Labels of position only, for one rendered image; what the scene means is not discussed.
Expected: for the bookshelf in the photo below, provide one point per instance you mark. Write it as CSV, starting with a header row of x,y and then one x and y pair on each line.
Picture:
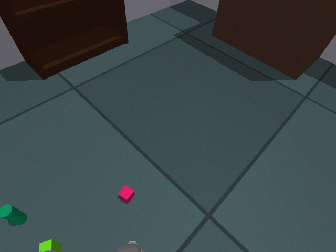
x,y
54,35

